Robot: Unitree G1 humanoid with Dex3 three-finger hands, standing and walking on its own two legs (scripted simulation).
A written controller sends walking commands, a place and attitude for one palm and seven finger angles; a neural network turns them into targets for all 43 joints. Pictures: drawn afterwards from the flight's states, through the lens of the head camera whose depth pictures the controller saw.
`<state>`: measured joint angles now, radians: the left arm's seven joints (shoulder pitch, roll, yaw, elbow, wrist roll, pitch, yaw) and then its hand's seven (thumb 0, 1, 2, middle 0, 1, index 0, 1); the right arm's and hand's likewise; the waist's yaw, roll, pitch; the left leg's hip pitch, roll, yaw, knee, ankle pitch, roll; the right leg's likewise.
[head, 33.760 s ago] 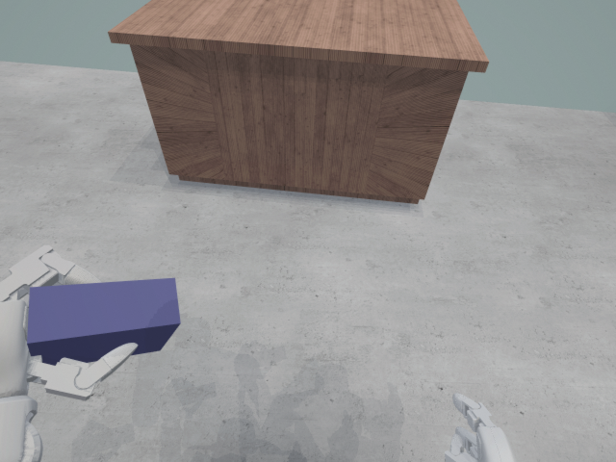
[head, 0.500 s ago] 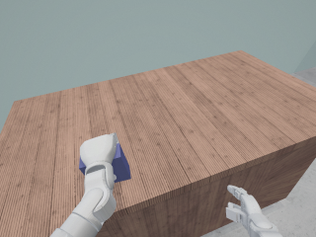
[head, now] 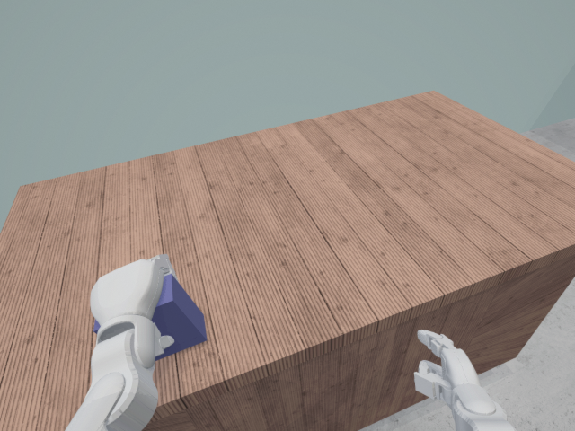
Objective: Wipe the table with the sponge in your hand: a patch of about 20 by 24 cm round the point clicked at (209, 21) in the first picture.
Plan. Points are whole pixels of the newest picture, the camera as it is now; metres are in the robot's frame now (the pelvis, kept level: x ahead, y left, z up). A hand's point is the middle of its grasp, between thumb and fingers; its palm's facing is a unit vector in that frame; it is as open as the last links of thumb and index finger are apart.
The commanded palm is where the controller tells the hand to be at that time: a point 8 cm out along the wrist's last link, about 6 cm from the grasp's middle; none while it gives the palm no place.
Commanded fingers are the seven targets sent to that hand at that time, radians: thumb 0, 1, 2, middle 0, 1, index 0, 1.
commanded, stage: slide back across to the middle lane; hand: left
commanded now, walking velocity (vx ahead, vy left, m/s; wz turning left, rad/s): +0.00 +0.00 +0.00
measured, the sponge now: (161, 328) +0.24 +0.23 +0.03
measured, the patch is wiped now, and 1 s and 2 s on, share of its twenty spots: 1.00 1.00 1.00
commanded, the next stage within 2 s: wipe forward along the middle lane in 0.02 s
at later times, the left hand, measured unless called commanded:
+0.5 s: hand (122, 315) +0.24 +0.28 +0.07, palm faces -0.01 -0.11 -0.99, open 9.4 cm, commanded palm +0.23 +0.28 +0.11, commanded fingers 0.00 0.10 1.30 -1.20 -1.60 -1.20 -1.60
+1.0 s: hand (127, 282) +0.30 +0.30 +0.07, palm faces -0.07 -0.04 -1.00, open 9.4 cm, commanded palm +0.29 +0.30 +0.11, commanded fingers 0.00 0.10 1.30 -1.20 -1.60 -1.20 -1.60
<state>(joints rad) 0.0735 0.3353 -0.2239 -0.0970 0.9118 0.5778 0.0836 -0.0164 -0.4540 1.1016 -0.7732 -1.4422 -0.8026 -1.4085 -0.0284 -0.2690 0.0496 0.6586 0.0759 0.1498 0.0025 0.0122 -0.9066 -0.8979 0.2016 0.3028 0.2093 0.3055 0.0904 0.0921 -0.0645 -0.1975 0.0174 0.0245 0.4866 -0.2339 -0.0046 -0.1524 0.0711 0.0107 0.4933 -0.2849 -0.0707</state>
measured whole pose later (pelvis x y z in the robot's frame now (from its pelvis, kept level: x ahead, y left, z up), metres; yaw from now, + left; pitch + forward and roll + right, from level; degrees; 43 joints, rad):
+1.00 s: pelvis -0.03 +0.01 +0.00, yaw +3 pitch +2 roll +0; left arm -0.40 0.40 -0.14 0.58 0.97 0.35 0.07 -0.01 -0.53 1.16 -0.83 -1.40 -0.86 -1.36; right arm 0.11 -0.28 0.03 0.71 0.09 0.08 -0.08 0.01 -0.91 -0.90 0.20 0.30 0.21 0.30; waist 0.06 0.09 -0.08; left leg -0.37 0.00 -0.02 0.53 -0.19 0.01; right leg -0.31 0.06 -0.04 0.53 -0.26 -0.06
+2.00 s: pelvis -0.01 +0.03 -0.01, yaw +2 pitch +9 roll -2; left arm -0.68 0.51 -0.02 0.96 1.03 0.20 0.13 0.00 -0.54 1.17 -0.83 -1.40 -0.86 -1.38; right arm 0.22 -0.28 0.01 0.72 0.08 0.12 -0.05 0.01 -0.91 -0.90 0.20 0.30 0.21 0.30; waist -0.02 0.06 -0.11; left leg -0.50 -0.01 -0.01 0.57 -0.22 0.03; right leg -0.41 0.05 -0.02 0.51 -0.25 -0.03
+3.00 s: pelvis +0.01 +0.05 +0.00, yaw +3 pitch +4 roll -2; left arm -0.32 0.52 0.00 0.50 0.98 0.25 0.06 -0.02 -0.46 1.13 -0.76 -1.45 -0.78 -1.45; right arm 0.13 -0.27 0.02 0.68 0.07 0.12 -0.03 0.01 -0.91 -0.90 0.20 0.30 0.21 0.30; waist 0.06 0.07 -0.07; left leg -0.34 -0.05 -0.02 0.50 -0.23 0.06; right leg -0.24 0.02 -0.03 0.42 -0.26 -0.01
